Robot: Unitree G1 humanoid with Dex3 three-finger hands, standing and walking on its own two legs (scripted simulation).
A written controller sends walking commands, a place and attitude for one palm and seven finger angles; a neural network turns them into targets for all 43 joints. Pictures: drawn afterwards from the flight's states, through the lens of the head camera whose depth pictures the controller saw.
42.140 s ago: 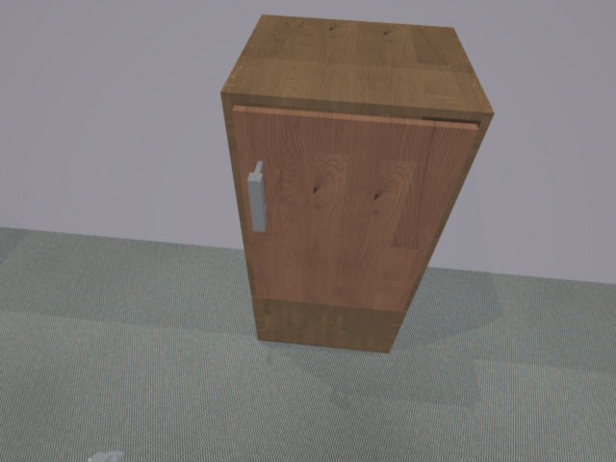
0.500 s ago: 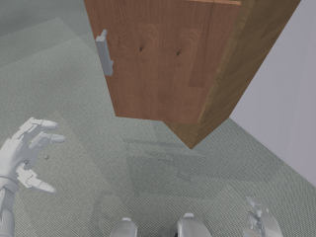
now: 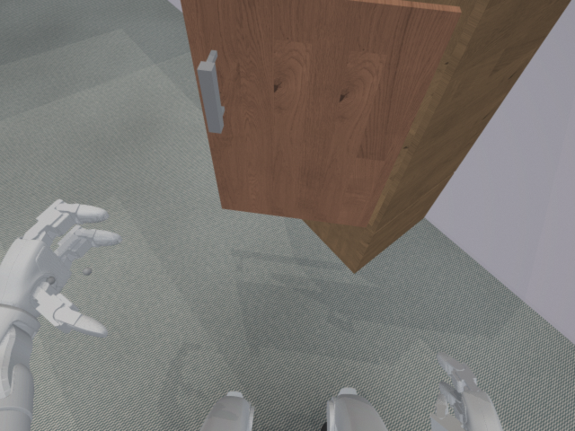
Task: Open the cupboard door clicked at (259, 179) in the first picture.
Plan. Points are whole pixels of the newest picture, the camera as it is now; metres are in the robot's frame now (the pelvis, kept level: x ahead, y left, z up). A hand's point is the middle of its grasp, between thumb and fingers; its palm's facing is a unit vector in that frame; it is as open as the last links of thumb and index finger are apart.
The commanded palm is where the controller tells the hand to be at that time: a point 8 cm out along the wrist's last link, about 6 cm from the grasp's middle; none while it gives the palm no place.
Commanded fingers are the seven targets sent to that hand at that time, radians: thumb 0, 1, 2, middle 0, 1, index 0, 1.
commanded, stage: move the hooked fingers beside the handle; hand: left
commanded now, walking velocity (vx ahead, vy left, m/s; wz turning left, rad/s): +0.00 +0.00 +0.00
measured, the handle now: (214, 92) +0.66 +0.18 +0.05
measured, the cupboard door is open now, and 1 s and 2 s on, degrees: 44 44 44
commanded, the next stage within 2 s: none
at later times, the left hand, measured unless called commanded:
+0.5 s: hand (132, 201) +0.40 +0.25 +0.06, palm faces -0.09 -1.00 -0.03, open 13.9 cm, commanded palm +0.39 +0.30 +0.06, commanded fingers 0.00 -0.50 0.30 -0.30 -1.20 -0.30 -1.20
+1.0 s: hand (158, 151) +0.50 +0.24 +0.06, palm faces -0.10 -0.99 -0.03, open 13.9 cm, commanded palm +0.50 +0.29 +0.05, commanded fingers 0.00 -0.50 0.30 -0.30 -1.20 -0.30 -1.20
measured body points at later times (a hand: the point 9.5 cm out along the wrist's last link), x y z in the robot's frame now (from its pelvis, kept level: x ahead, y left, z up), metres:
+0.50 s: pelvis +0.01 +0.00 +0.00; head +0.12 +0.01 +0.43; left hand +0.40 +0.30 +0.06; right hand +0.11 -0.27 -0.10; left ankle +0.00 +0.14 -0.66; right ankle +0.05 -0.14 -0.66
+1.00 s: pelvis -0.01 -0.01 -0.02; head +0.15 +0.01 +0.40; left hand +0.50 +0.29 +0.06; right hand +0.03 -0.28 -0.13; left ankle +0.00 +0.14 -0.66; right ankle +0.05 -0.14 -0.66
